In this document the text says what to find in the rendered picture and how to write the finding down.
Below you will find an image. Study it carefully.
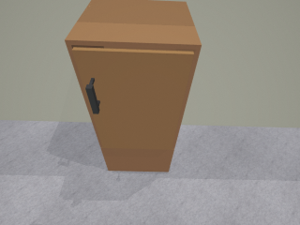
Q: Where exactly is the cupboard door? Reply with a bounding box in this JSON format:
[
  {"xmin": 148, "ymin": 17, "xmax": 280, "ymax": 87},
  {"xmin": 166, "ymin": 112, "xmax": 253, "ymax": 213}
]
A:
[{"xmin": 72, "ymin": 47, "xmax": 194, "ymax": 150}]

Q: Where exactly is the handle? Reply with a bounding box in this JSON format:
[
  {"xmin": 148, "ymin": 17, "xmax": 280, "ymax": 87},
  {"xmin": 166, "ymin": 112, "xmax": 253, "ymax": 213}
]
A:
[{"xmin": 85, "ymin": 78, "xmax": 100, "ymax": 114}]

